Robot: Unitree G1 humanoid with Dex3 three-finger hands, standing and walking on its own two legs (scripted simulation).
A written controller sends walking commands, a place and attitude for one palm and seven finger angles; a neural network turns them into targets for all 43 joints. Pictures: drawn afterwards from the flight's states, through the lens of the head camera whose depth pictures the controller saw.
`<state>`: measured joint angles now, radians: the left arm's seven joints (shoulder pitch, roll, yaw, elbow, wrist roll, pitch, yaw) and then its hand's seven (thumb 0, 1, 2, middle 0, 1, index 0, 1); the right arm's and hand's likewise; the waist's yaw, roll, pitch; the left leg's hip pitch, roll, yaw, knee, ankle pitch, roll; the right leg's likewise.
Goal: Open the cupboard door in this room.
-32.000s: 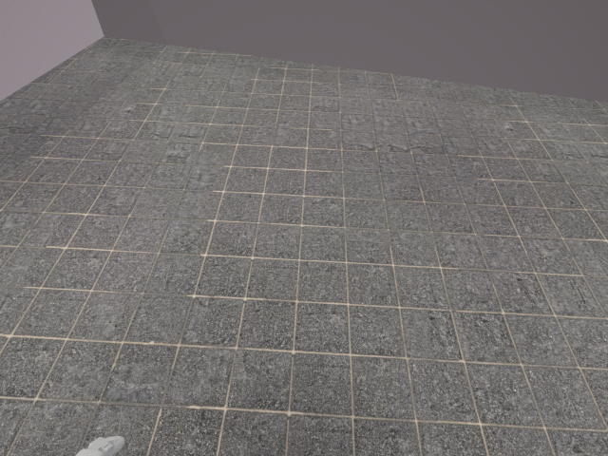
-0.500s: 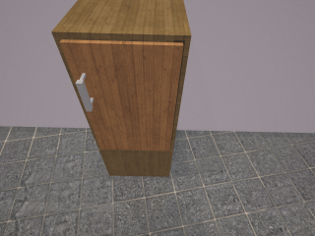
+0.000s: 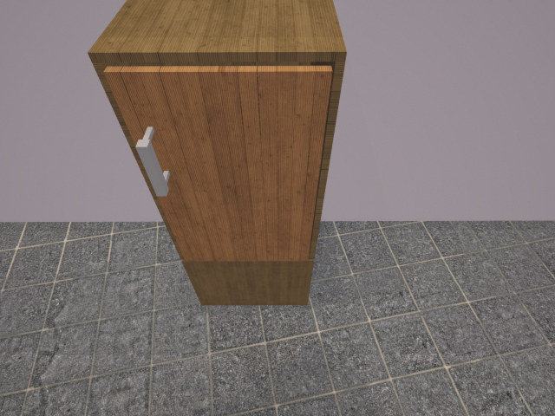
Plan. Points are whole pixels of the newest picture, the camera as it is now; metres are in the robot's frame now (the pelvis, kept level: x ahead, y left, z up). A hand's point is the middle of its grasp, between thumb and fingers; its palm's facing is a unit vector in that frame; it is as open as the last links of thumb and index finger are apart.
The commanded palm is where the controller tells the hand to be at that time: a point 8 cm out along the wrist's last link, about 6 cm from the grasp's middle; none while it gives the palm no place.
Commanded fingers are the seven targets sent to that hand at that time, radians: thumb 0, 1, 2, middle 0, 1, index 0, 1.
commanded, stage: come to a stop and stand still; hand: left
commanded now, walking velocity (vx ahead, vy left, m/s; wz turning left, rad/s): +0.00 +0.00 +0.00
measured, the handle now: (156, 162) +0.53 +0.27 +0.03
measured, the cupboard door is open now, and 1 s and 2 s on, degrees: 0 0 0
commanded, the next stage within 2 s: look again from close up in 0.66 s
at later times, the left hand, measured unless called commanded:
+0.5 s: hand out of the picture +0.03 +0.16 -0.17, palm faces +0.00 -0.98 -0.22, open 7.3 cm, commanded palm none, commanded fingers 0.00 0.90 0.90 -0.20 -0.30 -0.20 -0.30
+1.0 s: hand out of the picture +0.03 +0.15 -0.17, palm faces +0.01 -0.98 -0.18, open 7.3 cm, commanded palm none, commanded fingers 0.00 0.90 0.90 -0.20 -0.30 -0.20 -0.30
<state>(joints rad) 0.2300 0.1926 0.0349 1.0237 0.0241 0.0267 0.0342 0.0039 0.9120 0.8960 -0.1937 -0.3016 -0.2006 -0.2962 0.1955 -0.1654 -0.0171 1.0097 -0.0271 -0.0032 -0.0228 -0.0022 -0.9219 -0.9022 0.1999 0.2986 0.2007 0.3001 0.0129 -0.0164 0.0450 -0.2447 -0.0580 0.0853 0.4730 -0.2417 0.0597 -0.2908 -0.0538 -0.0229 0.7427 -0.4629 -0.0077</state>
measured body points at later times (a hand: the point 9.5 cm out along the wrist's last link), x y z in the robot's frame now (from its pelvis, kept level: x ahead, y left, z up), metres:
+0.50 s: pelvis +0.01 -0.02 +0.00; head +0.02 -0.03 +0.45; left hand +0.04 +0.21 -0.15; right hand +0.02 -0.24 -0.16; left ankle +0.01 +0.09 -0.73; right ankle -0.03 -0.11 -0.73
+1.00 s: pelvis +0.03 -0.02 +0.00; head +0.04 -0.02 +0.45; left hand +0.03 +0.20 -0.16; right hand +0.04 -0.25 -0.15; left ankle +0.01 +0.09 -0.73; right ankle -0.03 -0.11 -0.73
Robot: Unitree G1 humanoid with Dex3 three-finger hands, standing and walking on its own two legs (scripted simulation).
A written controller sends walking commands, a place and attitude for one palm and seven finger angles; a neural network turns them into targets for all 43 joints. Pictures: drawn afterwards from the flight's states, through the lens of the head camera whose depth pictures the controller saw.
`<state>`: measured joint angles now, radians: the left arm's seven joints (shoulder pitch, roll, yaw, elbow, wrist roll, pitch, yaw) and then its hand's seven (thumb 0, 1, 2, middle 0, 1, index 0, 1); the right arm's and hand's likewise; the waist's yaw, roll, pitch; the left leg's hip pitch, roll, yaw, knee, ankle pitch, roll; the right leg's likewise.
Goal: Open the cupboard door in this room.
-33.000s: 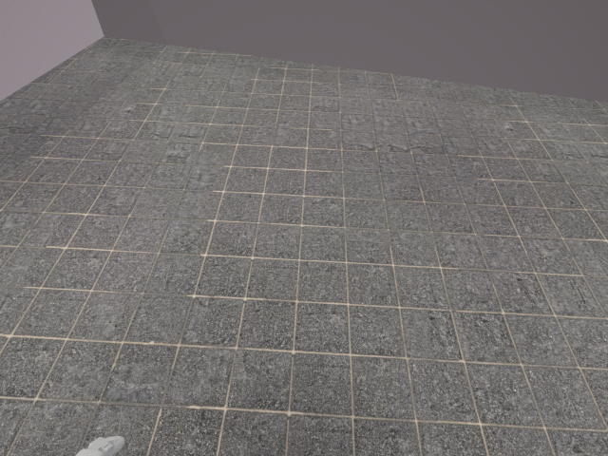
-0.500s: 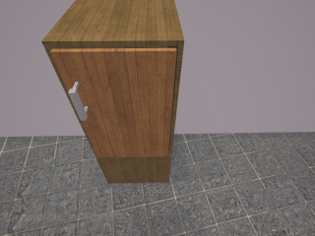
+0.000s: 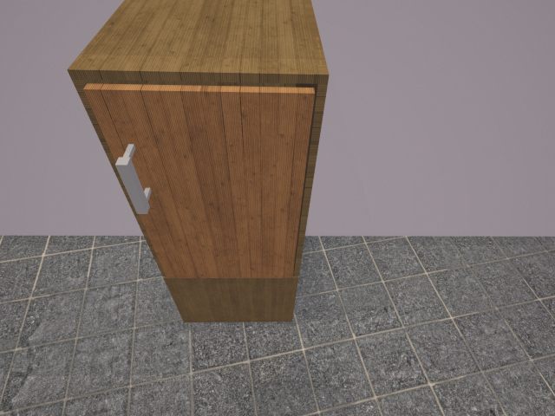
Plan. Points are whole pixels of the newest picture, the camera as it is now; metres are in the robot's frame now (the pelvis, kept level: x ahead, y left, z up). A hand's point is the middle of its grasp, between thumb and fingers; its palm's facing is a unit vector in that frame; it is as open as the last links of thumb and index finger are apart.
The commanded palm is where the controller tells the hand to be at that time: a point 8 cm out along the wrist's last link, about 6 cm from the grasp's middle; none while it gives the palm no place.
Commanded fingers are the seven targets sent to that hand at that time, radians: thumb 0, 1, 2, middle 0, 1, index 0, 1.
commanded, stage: look again from close up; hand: left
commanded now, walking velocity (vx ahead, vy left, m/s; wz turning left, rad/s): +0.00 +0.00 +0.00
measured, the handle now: (136, 180) +0.50 +0.30 +0.03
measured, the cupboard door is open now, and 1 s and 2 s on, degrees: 0 0 0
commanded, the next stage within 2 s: shuffle to correct the standing spot in 0.24 s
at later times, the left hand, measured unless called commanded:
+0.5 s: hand out of the picture +0.00 +0.18 -0.18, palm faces +0.05 -0.98 -0.21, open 7.3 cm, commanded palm none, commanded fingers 0.00 0.90 0.90 -0.20 -0.30 -0.20 -0.30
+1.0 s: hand out of the picture -0.03 +0.27 -0.18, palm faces +0.09 -0.98 -0.20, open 7.4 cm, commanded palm none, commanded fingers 0.00 0.90 0.90 -0.20 -0.30 -0.20 -0.30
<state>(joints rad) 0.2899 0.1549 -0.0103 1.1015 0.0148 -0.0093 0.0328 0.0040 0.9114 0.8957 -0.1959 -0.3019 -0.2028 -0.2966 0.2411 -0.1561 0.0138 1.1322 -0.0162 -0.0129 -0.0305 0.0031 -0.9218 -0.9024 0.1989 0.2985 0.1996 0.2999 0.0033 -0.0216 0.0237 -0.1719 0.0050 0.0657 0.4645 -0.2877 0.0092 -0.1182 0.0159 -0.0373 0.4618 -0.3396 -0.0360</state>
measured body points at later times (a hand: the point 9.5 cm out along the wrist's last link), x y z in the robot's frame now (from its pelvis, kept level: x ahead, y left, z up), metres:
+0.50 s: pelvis -0.01 +0.00 +0.00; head +0.02 +0.00 +0.45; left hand +0.00 +0.23 -0.16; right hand +0.01 -0.23 -0.16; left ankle -0.02 +0.11 -0.74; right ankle -0.06 -0.09 -0.74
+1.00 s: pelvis -0.04 +0.08 +0.00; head -0.03 +0.10 +0.45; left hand -0.03 +0.32 -0.16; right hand +0.03 -0.15 -0.14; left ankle -0.01 +0.19 -0.74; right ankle -0.07 -0.04 -0.68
